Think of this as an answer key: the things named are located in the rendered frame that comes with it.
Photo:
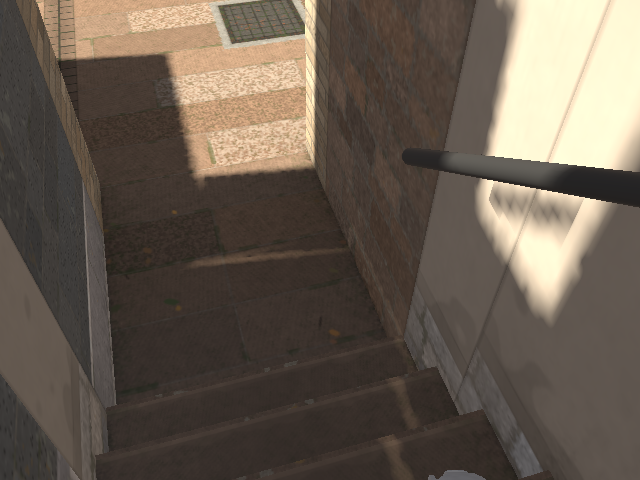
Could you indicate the stairs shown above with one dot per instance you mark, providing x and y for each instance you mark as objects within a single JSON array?
[{"x": 285, "y": 437}]

